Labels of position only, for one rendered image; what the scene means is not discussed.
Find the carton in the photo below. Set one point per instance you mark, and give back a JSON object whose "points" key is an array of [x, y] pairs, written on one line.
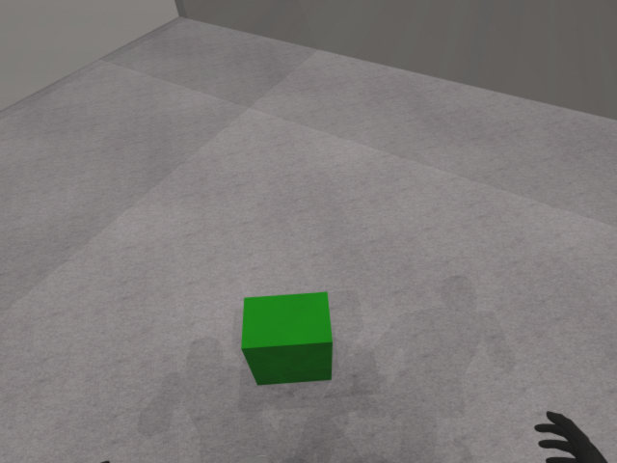
{"points": [[288, 338]]}

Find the right robot hand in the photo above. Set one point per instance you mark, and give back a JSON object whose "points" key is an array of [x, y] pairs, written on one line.
{"points": [[579, 445]]}

